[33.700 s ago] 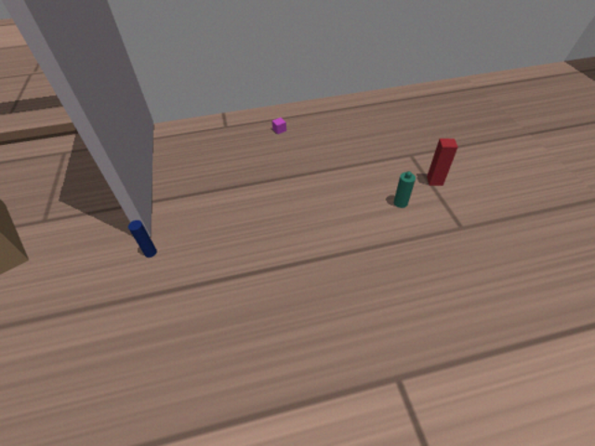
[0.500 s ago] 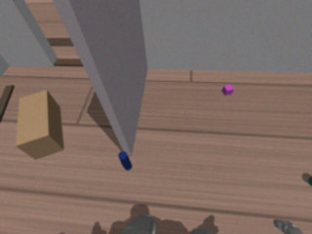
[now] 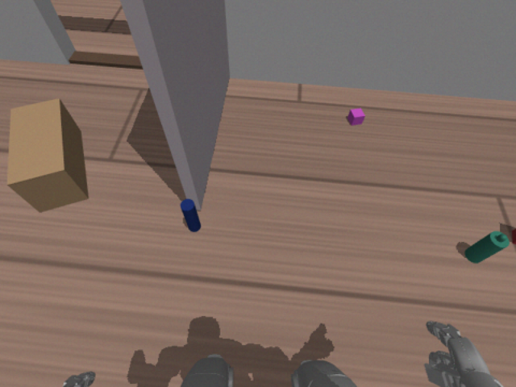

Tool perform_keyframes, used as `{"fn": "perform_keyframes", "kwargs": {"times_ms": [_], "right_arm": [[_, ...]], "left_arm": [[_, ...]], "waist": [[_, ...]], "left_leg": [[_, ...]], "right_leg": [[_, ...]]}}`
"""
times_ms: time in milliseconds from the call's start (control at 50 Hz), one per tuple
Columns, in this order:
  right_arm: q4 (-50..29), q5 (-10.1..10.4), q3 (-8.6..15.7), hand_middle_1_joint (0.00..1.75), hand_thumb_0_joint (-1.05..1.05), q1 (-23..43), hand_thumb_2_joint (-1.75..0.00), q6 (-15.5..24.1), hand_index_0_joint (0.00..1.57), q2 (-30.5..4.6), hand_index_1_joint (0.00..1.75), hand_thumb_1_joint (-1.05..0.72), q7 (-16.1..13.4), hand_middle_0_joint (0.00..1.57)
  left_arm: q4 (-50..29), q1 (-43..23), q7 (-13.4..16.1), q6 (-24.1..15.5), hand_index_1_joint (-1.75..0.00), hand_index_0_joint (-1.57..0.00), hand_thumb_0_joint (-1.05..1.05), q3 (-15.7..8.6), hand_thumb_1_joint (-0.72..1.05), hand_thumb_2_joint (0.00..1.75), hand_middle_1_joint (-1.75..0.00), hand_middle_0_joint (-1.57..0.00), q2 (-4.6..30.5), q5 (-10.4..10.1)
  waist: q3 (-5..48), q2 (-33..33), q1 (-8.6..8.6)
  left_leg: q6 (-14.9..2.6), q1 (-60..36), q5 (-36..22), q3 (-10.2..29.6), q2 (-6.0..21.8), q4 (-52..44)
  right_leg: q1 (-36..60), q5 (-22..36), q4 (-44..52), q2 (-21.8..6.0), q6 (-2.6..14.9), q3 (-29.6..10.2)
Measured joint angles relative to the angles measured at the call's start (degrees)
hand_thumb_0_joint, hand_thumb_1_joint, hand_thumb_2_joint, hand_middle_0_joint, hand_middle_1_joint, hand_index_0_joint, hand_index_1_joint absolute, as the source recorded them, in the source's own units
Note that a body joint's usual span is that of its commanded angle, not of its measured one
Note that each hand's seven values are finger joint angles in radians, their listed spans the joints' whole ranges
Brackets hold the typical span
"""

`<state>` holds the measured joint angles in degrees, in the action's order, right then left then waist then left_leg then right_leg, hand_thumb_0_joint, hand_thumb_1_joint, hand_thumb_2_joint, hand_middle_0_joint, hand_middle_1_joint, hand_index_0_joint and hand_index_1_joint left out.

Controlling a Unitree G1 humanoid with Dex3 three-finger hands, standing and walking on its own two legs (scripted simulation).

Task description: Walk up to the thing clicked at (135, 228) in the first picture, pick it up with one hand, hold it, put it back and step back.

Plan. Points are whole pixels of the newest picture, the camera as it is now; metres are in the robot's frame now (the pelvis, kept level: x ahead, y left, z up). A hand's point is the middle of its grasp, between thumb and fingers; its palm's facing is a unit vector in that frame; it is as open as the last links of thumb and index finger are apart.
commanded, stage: step back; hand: left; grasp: from the side
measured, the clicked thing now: (191, 216) +0.72 +0.29 -0.67
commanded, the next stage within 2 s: stand in 1.90 s
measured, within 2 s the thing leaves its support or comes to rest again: neither
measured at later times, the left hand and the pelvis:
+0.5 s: hand out of the picture -0.05 +0.24 -0.14, palm faces +0.09 -0.92 -0.39, open 7.3 cm; pelvis -0.17 -0.03 -0.01, yaw +5 degrees
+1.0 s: hand out of the picture -0.28 +0.20 -0.13, palm faces +0.07 -0.90 -0.44, open 7.3 cm; pelvis -0.29 -0.08 +0.01, yaw +3 degrees
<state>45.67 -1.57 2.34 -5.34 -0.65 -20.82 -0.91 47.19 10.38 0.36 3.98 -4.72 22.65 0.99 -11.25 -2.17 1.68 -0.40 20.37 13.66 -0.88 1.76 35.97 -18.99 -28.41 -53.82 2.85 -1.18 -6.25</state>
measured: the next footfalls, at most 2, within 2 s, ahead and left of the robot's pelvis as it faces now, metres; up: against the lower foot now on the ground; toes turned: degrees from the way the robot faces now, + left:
right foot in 0.06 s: -0.01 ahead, -0.13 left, +0.00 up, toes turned +3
left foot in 0.44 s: -0.14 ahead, +0.09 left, +0.00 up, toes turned +4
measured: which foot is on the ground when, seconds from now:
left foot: down 0.00-0.08, up 0.10-0.42, down 0.44-0.80, up 0.82-1.00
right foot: up 0.00-0.04, down 0.06-0.46, up 0.48-0.74, down 0.76-1.00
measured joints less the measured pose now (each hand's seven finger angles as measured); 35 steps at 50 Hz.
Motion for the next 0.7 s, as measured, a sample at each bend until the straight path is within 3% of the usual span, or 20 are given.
{"fn": "perform_keyframes", "kwargs": {"times_ms": [40, 80, 100, 140, 160, 220, 260, 380, 440, 480, 540, 600, 640, 700], "right_arm": [[-0.69, 0.14, 0.04, 0.3, 0.0, 0.93, -0.9, -0.46, 0.21, -0.82, 0.3, -0.9, 0.16, 0.2], [-0.4, 0.6, 0.48, 0.3, 0.0, 1.97, -0.9, -1.23, 0.21, -2.41, 0.3, -0.9, 0.18, 0.2], [0.01, 0.88, 0.77, 0.3, 0.0, 1.87, -0.9, -1.71, 0.21, -2.9, 0.3, -0.9, 0.08, 0.2], [1.16, 1.21, 1.03, 0.3, 0.0, 0.68, -0.9, -2.54, 0.21, -2.46, 0.3, -0.9, -0.51, 0.2], [1.77, 1.32, 0.94, 0.3, 0.0, 0.1, -0.9, -2.75, 0.21, -2.19, 0.3, -0.9, -0.56, 0.2], [2.6, 1.87, 0.51, 0.3, 0.0, -2.07, -0.9, -2.47, 0.21, -2.5, 0.3, -0.9, -0.43, 0.2], [2.96, 1.88, 0.32, 0.3, 0.0, -3.58, -0.9, -2.02, 0.21, -2.83, 0.3, -0.9, -0.67, 0.2], [4.38, 1.13, -0.01, 0.3, 0.0, -5.92, -0.9, -1.69, 0.21, -2.48, 0.3, -0.9, -0.87, 0.2], [4.7, 0.64, -0.02, 0.3, 0.0, -6.11, -0.9, -1.19, 0.21, -1.42, 0.3, -0.9, -0.46, 0.2], [5.1, 0.05, -0.15, 0.3, 0.0, -5.54, -0.9, -1.23, 0.21, 0.31, 0.3, -0.9, -0.07, 0.2], [4.62, -0.7, -0.72, 0.3, 0.0, -5.91, -0.9, -1.46, 0.21, 0.35, 0.3, -0.9, 0.86, 0.2], [4.33, -1.11, -0.91, 0.3, 0.0, -5.6, -0.9, -1.63, 0.21, 0.43, 0.3, -0.9, 0.6, 0.2], [3.7, -1.01, -0.78, 0.3, 0.01, -4.71, -0.9, -1.56, 0.21, 0.2, 0.3, -0.9, 0.55, 0.2], [2.36, -0.74, -0.26, 0.3, 0.0, -2.65, -0.9, -1.21, 0.21, -0.64, 0.3, -0.9, 0.56, 0.2]], "left_arm": [[0.46, 0.34, -0.32, -0.48, -0.3, -0.21, 0.0, -0.04, 0.91, 0.9, -0.3, -0.2, 0.04, 0.08], [1.63, -0.17, -0.42, -1.04, -0.3, -0.21, 0.0, -0.07, 0.91, 0.9, -0.3, -0.2, -1.41, 0.45], [1.7, 0.03, -0.68, -1.21, -0.3, -0.21, 0.0, 0.2, 0.91, 0.9, -0.3, -0.2, -2.14, 0.74], [1.1, 1.24, -1.15, -1.3, -0.3, -0.21, 0.0, 0.74, 0.91, 0.9, -0.3, -0.2, -2.29, 1.07], [0.92, 1.77, -1.1, -1.26, -0.3, -0.21, 0.0, 0.83, 0.91, 0.9, -0.3, -0.2, -2.25, 1.12], [0.61, 2.15, -0.65, -0.96, -0.3, -0.21, 0.0, 0.84, 0.91, 0.9, -0.3, -0.2, -2.58, 1.18], [-0.13, 1.38, -0.35, -0.86, -0.3, -0.21, 0.0, 0.64, 0.91, 0.9, -0.3, -0.2, -2.59, 1.31], [-4.14, -2.94, 0.71, -1.28, -0.3, -0.21, 0.0, 0.7, 0.9, 0.9, -0.3, -0.2, -1.88, 1.44], [-5.19, -5.02, 0.63, -0.79, -0.3, -0.21, 0.0, 0.99, 0.9, 0.9, -0.3, -0.2, -0.92, 0.81], [-4.47, -5.8, 0.52, -0.06, -0.3, -0.21, 0.0, 0.9, 0.91, 0.9, -0.3, -0.2, -0.05, 0.4], [-2.2, -4.71, 0.51, 1.03, -0.3, -0.21, 0.0, 1.06, 0.91, 0.9, -0.3, -0.2, -0.96, 0.18], [-0.78, -2.75, -0.06, 1.16, -0.3, -0.21, 0.0, 0.96, 0.91, 0.9, -0.3, -0.2, -0.95, -0.43], [-0.25, -1.47, -0.32, 0.89, -0.3, -0.21, 0.0, 0.76, 0.91, 0.9, -0.3, -0.2, -0.65, -0.5], [0.87, 0.09, -0.43, -0.16, -0.3, -0.21, 0.0, 0.79, 0.91, 0.9, -0.3, -0.2, -0.32, -0.26]], "waist": [[-0.04, 0.71, 0.28], [-1.11, 4.68, -0.34], [-1.04, 6.31, -0.94], [0.71, 5.19, -0.03], [1.37, 4.08, 0.75], [2.9, 3.11, 0.63], [3.29, 3.19, 0.18], [1.04, 3.29, -1.09], [-0.3, 1.71, -1.6], [-1.5, -1.88, -0.75], [0.04, -0.26, -1.97], [2.31, 0.31, -1.62], [3.24, 0.26, -1.01], [3.24, 0.51, -0.08]], "left_leg": [[0.83, 2.23, 0.02, -0.56, 0.72, 2.37], [1.24, 3.98, 0.13, 1.43, 2.89, 5.24], [0.68, 4.86, 2.28, 3.54, 2.57, 6.61], [0.49, 7.33, 12.09, 6.22, -2.03, 15.13], [0.44, 8.04, 14.33, 6.65, -4.21, 20.1], [0.47, 8.48, 13.98, 8.7, -8.47, 29.99], [1.03, 7.19, 13.6, 9.07, -9.12, 31.65], [1.83, -1.61, 15.54, 5.37, -5.58, 14.88], [0.46, -6.4, 8.32, 2.76, -4.55, 1.9], [-0.35, -6.75, 6.38, 1.01, -6.22, 1.16], [-0.95, -5.0, 5.45, 2.38, -3.89, 2.04], [-0.62, -3.85, 2.47, 2.49, -1.88, -0.63], [-0.34, -2.45, 0.7, 2.11, -1.07, -1.76], [-0.2, -0.05, -1.09, 1.21, -0.15, -1.74]], "right_leg": [[3.47, 3.92, 9.86, -1.43, 0.58, 1.75], [5.61, 4.71, 14.41, 0.52, 1.8, 3.92], [5.48, 5.48, 14.46, 1.18, 2.24, 5.08], [3.49, 6.28, 13.28, -0.25, 2.98, 4.39], [2.84, 7.05, 13.54, -1.16, 3.17, 3.37], [1.77, 10.39, 16.8, -2.88, 3.1, 2.91], [0.54, 12.1, 18.01, -3.33, 3.14, 3.56], [-3.45, 15.07, 17.08, -4.1, 3.21, 7.4], [-6.12, 15.32, 13.73, -5.22, 2.78, 8.82], [-7.24, 13.47, 11.45, -6.24, 2.47, 6.42], [-9.48, -0.09, -1.5, -0.95, 2.04, 3.55], [-9.58, -0.58, -13.32, 2.83, 2.06, 0.28], [-7.39, 0.07, -14.69, 3.05, 1.59, -0.49], [-0.9, -0.37, -4.39, 0.51, 0.81, 0.62]]}}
